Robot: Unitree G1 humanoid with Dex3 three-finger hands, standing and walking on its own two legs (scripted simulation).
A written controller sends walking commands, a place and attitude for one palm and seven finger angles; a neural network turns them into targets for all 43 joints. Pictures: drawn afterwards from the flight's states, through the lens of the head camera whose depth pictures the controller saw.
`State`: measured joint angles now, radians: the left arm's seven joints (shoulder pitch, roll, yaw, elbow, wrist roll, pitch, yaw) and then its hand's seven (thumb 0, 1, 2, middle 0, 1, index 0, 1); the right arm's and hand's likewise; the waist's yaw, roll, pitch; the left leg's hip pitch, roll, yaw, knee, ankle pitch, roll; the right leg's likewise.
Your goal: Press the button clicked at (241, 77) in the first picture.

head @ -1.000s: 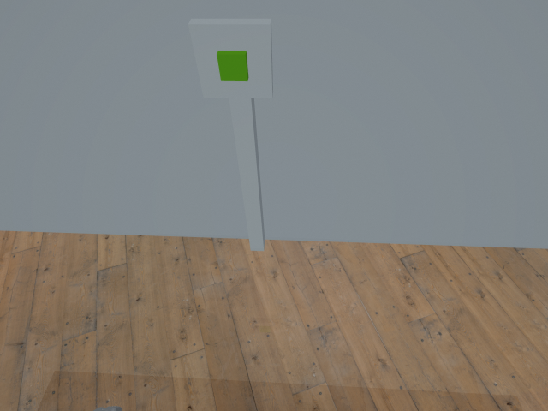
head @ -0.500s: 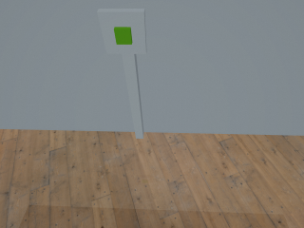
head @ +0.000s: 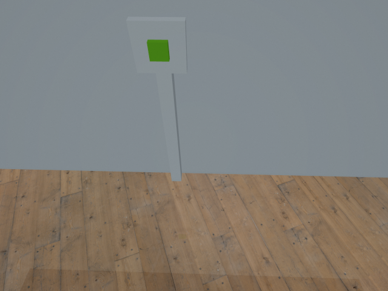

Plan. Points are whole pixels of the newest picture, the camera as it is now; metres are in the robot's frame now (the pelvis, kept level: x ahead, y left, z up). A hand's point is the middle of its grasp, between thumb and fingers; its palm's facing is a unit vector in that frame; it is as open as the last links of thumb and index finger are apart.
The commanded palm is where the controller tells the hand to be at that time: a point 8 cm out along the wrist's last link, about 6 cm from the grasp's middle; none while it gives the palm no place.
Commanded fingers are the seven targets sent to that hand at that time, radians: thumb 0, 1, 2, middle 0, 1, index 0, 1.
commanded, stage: take the last steps up to it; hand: left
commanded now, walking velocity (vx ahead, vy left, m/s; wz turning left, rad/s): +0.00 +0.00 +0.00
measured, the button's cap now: (158, 50) +0.80 +0.16 +0.09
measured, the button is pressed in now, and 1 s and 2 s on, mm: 0 0 0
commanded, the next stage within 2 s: come to a stop and stand still in 1.06 s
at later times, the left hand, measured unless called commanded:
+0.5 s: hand out of the picture +0.03 +0.18 -0.19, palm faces +0.00 -0.99 -0.17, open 7.4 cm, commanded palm none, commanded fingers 0.00 0.90 0.90 -0.20 -0.30 -0.20 -0.30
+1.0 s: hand out of the picture +0.16 +0.11 -0.20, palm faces +0.08 -0.99 -0.11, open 7.4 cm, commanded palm none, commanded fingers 0.00 0.90 0.90 -0.20 -0.30 -0.20 -0.30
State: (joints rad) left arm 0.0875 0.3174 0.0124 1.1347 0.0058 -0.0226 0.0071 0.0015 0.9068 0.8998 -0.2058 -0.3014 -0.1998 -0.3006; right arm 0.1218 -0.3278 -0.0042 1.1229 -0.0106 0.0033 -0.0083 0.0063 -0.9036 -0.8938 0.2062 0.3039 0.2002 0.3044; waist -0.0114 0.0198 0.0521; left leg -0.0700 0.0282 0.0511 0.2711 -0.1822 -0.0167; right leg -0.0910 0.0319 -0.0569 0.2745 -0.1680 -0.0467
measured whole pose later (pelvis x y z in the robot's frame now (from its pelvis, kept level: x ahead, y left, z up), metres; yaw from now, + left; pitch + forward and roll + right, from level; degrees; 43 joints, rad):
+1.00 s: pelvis +0.21 -0.03 -0.02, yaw -1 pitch +0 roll +0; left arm 0.34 0.10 0.04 1.16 0.01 -0.05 0.00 0.00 0.91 0.90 -0.20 -0.30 -0.20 -0.30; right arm 0.09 -0.16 -0.04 1.02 -0.03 -0.06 -0.01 0.00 -0.91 -0.89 0.20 0.30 0.19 0.30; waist 0.02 -0.03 0.09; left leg -0.33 0.09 0.14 0.55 -0.15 0.03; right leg -0.16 0.02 -0.10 0.65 -0.43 -0.04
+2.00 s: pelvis +0.29 -0.06 -0.01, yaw +1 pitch -1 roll +0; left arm 0.19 0.18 0.04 1.07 0.01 0.04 0.02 0.00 0.91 0.90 -0.20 -0.30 -0.20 -0.30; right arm 0.16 -0.16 -0.02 1.05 -0.02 0.02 -0.03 0.00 -0.92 -0.89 0.20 0.30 0.20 0.30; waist 0.03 -0.03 0.11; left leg -0.22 0.00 0.05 0.50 -0.25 0.02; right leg -0.23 -0.03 -0.04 0.50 -0.25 0.01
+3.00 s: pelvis +0.30 -0.07 -0.02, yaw +2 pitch +1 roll +1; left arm 0.43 0.15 0.06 0.25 -0.16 -0.13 0.07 0.02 0.93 0.90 -0.25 -0.36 -0.25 -0.36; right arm 0.32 -0.22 -0.02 0.85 0.03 -0.23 -0.07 0.01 -0.91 -0.89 0.20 0.30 0.20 0.30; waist -0.02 0.03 -0.02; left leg -0.31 0.01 0.03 0.58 -0.29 -0.01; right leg -0.32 -0.03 -0.06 0.60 -0.31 -0.01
